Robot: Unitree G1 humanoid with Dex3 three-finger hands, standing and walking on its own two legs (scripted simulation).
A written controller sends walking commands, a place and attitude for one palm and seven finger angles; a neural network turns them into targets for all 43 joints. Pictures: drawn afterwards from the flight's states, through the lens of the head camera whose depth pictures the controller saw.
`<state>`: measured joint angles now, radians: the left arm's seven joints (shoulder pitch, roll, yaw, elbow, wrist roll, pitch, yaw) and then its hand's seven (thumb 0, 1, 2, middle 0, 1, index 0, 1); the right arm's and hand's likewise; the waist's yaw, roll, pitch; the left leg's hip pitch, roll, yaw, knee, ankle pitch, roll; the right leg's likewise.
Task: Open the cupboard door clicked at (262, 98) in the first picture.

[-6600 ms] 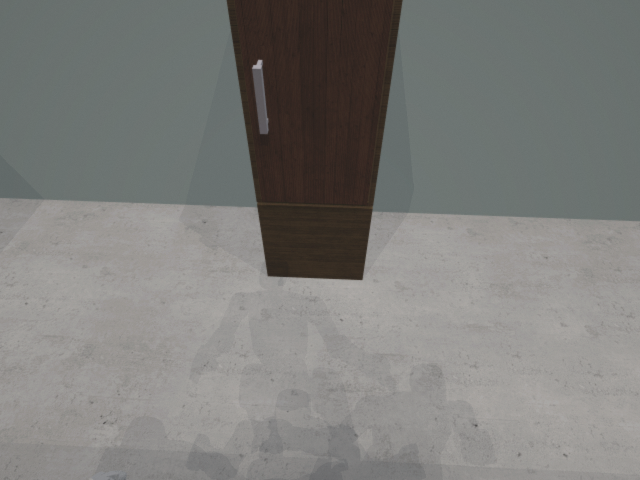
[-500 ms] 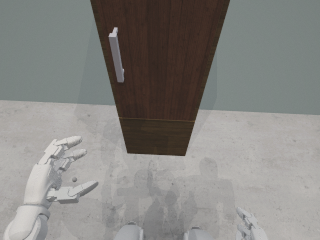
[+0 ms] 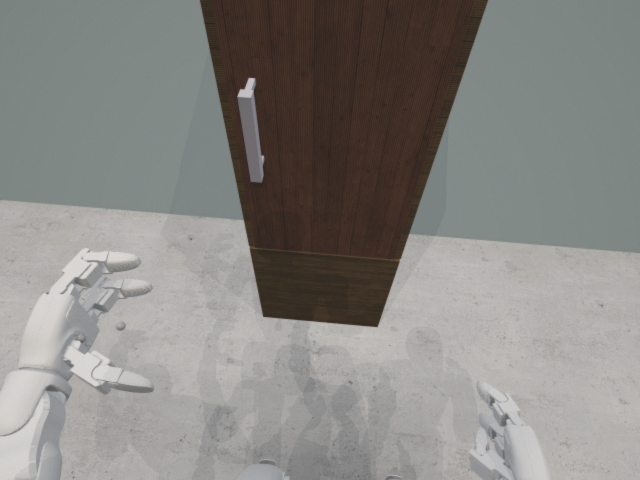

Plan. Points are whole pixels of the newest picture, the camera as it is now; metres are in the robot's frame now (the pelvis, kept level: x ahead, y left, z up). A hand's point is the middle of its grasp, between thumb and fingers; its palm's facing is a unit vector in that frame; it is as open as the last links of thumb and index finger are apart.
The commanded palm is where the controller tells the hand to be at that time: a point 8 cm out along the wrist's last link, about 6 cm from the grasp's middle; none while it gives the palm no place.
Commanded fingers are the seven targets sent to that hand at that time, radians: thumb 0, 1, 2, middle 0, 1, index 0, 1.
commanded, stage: raise the hand with hooked fingers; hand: left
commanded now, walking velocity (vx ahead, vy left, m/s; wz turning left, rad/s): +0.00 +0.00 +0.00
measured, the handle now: (254, 133) +0.62 +0.16 +0.07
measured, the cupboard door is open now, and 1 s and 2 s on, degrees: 0 0 0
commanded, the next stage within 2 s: move the hooked fingers beside the handle in 0.74 s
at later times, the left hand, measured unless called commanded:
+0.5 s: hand (118, 286) +0.31 +0.26 +0.08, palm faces +0.01 -1.00 -0.03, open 13.9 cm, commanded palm +0.27 +0.31 +0.08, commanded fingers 0.00 -0.50 0.30 -0.30 -1.20 -0.30 -1.20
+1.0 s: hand (122, 281) +0.31 +0.26 +0.08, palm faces +0.02 -1.00 -0.03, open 14.0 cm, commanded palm +0.30 +0.30 +0.08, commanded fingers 0.00 -0.50 0.30 -0.30 -1.20 -0.30 -1.20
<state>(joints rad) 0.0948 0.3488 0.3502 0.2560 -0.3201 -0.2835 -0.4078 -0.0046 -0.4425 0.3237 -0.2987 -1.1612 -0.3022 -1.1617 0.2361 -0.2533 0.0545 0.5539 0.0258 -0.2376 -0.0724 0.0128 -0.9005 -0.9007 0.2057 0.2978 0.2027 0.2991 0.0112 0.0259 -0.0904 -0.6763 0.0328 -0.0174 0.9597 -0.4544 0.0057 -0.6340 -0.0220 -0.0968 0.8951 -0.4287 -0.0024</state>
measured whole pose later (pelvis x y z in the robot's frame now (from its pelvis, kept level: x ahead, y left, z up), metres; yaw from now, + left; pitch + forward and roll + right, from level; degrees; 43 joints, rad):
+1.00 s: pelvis +0.00 -0.01 +0.01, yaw +0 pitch +9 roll -2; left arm -0.17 0.40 0.42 0.54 -0.32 -0.29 -0.50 -0.01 -0.50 0.30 -0.30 -1.20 -0.31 -1.20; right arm 0.27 -0.28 0.06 0.58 0.03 -0.19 -0.09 0.01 -0.90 -0.90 0.21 0.30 0.20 0.30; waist 0.01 0.03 -0.07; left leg -0.63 0.03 -0.01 0.89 -0.42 0.00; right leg -0.60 -0.02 -0.09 0.84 -0.40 -0.01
